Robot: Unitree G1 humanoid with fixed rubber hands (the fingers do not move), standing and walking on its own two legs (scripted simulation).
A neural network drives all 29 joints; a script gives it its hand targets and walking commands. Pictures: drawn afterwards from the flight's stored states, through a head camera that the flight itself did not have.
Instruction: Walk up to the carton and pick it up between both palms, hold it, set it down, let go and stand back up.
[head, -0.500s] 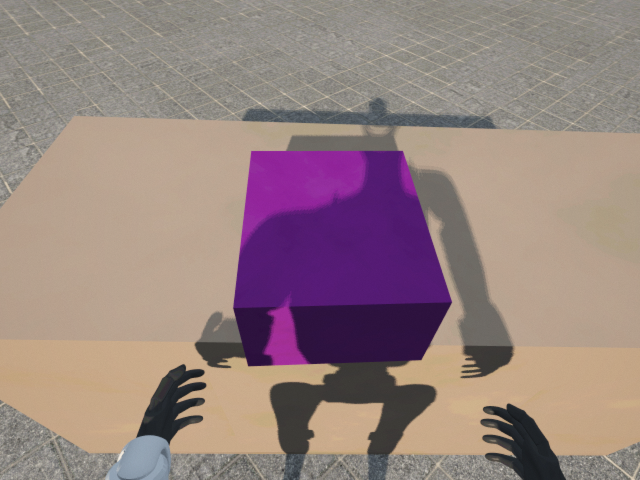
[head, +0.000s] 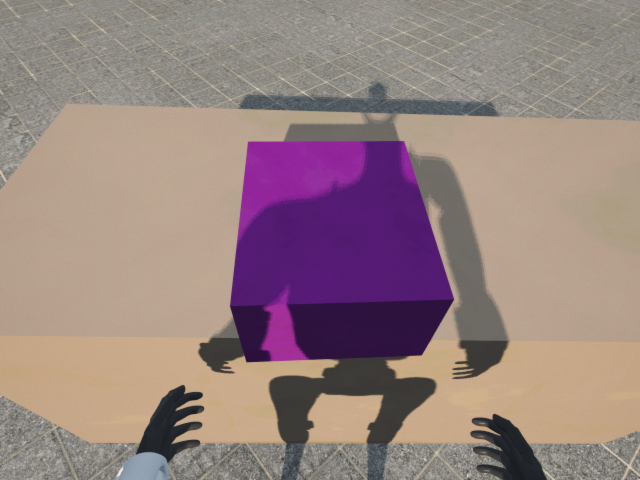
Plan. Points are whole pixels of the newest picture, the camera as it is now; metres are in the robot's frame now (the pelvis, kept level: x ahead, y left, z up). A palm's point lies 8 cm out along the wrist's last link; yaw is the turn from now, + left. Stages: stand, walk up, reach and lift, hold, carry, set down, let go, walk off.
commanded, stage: set down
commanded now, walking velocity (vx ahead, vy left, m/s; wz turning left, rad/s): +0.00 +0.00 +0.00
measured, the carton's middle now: (331, 243) +0.47 +0.02 +0.00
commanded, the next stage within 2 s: let go in 0.66 s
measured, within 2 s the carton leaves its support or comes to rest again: neither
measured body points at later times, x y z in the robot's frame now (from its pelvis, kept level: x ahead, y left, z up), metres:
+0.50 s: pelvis +0.00 +0.00 +0.00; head +0.04 +0.02 +0.45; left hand +0.20 +0.22 -0.08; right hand +0.16 -0.24 -0.09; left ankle +0.02 +0.12 -0.75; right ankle -0.01 -0.11 -0.75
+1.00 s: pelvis +0.00 +0.00 +0.00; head +0.03 +0.01 +0.45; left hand +0.20 +0.22 -0.08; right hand +0.16 -0.24 -0.09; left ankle +0.02 +0.12 -0.75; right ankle -0.01 -0.11 -0.75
